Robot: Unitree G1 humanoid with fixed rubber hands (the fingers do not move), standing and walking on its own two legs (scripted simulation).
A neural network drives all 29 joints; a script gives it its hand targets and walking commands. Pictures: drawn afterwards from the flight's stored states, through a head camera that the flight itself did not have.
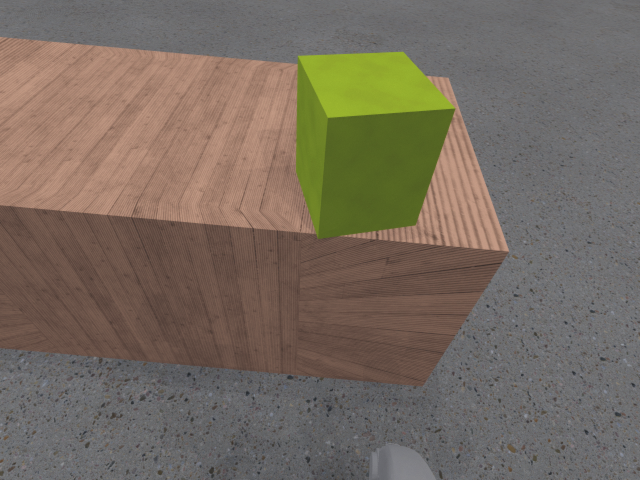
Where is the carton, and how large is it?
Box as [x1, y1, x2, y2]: [296, 52, 455, 238]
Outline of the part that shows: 403,52 298,56 296,172 318,238 414,225 416,222 455,108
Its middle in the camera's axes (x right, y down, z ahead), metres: +0.07 -0.18 +0.72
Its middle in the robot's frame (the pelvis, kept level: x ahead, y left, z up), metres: +0.68 -0.06 +0.06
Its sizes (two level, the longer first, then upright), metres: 0.210 0.200 0.250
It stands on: a pedestal, 0.65 m high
